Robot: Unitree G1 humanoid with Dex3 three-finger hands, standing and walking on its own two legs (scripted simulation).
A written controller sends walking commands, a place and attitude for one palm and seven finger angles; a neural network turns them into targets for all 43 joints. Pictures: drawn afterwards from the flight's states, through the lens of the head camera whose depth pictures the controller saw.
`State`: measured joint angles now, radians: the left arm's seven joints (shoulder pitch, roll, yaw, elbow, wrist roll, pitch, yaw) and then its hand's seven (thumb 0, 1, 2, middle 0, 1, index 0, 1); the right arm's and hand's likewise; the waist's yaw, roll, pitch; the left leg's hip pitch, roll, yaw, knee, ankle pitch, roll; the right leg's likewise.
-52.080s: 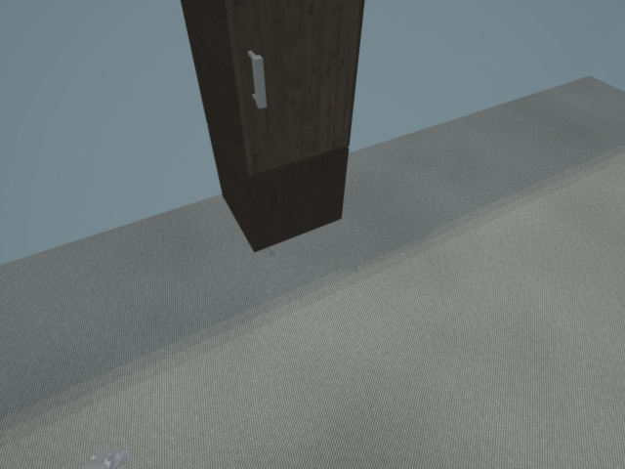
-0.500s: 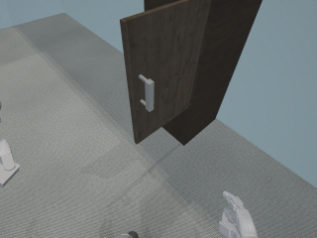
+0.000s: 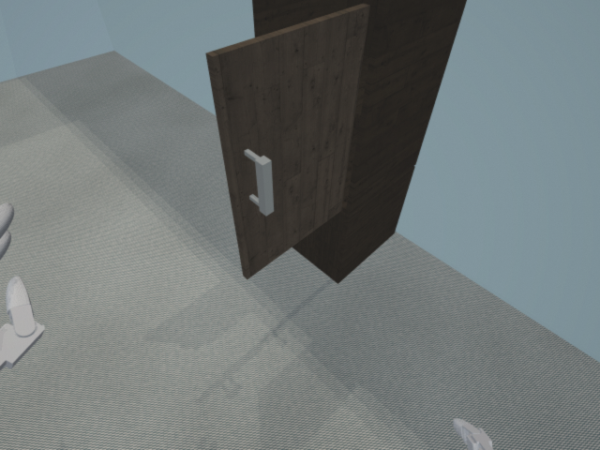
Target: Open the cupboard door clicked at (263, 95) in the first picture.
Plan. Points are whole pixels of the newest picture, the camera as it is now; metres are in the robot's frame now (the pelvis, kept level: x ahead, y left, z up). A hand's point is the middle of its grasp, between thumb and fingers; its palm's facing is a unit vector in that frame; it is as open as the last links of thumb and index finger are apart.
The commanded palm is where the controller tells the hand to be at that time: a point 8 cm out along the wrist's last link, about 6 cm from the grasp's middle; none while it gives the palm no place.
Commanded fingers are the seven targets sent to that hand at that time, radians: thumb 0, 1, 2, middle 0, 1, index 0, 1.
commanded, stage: let the arm hang, fingers relaxed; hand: left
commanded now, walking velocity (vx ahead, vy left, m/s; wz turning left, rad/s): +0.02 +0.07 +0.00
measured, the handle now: (258, 182) +0.61 +0.12 -0.01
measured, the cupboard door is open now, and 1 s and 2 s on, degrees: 89 89 89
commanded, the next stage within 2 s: look to check the result in 1.20 s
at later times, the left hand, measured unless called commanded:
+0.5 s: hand out of the picture +0.02 +0.18 -0.17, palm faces +0.13 -0.97 -0.20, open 6.9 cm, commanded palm none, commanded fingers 0.00 0.90 0.90 -0.20 -0.30 -0.20 -0.30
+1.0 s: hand out of the picture -0.03 +0.20 -0.16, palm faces +0.10 -0.96 -0.25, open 7.4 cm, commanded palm none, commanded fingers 0.00 0.90 0.90 -0.20 -0.30 -0.20 -0.30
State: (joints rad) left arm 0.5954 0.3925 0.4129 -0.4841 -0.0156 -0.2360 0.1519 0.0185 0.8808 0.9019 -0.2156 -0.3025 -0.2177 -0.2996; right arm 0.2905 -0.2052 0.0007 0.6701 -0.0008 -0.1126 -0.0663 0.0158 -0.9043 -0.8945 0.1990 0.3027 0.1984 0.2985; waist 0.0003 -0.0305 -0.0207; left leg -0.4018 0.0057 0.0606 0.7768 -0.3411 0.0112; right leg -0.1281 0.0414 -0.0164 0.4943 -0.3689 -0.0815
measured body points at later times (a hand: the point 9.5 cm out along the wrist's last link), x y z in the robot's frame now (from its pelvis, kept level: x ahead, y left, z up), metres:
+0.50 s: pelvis -0.02 -0.01 -0.01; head +0.00 +0.01 +0.44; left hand +0.01 +0.23 -0.16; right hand +0.02 -0.24 -0.16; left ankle -0.02 +0.10 -0.74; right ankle +0.01 -0.09 -0.74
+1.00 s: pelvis -0.03 +0.00 +0.01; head -0.03 -0.01 +0.46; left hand -0.03 +0.25 -0.14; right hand +0.00 -0.23 -0.16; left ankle -0.02 +0.10 -0.74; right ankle +0.01 -0.09 -0.74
